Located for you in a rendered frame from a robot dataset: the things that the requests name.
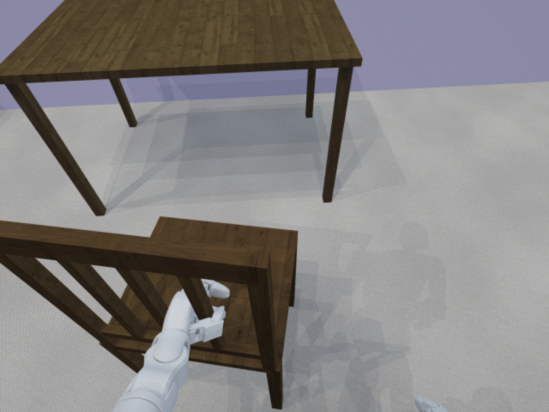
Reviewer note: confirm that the chair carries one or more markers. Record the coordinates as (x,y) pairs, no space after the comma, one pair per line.
(257,265)

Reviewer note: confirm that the table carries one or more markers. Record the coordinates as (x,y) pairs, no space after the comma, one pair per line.
(111,39)

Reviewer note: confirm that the robot left hand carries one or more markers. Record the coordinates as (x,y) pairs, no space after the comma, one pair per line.
(181,315)

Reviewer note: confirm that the left robot forearm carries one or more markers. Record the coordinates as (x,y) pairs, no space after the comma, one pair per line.
(155,387)

